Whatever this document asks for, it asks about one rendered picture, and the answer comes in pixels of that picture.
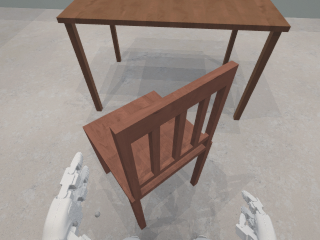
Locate table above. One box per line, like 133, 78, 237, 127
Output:
56, 0, 291, 121

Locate left robot hand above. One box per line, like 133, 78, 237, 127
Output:
42, 152, 91, 240

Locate chair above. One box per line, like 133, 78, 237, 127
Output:
82, 60, 239, 230

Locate right robot hand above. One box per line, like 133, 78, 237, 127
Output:
236, 190, 277, 240

